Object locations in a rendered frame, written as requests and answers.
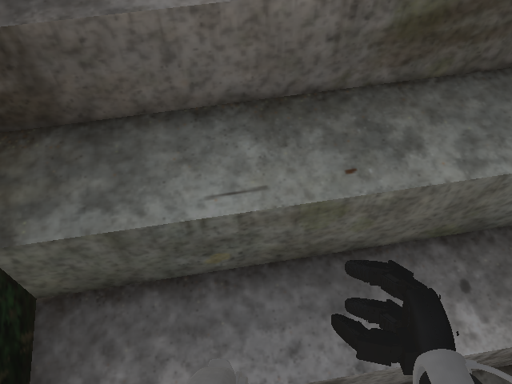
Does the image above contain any left robot shin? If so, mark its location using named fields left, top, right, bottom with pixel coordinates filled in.
left=208, top=358, right=234, bottom=372

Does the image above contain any robot right forearm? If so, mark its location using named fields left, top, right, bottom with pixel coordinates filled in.
left=413, top=349, right=482, bottom=384

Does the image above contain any robot left thigh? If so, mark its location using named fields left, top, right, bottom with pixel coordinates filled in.
left=186, top=367, right=249, bottom=384

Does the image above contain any robot right hand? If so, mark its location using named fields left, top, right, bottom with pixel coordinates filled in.
left=331, top=260, right=459, bottom=375

